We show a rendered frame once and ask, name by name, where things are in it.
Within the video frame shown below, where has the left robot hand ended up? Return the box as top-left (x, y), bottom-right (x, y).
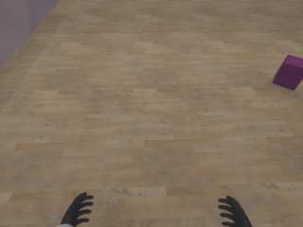
top-left (60, 192), bottom-right (94, 227)

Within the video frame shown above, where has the carton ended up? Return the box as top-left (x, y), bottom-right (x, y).
top-left (272, 54), bottom-right (303, 91)

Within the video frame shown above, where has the right robot hand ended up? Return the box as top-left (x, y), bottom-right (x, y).
top-left (218, 196), bottom-right (252, 227)

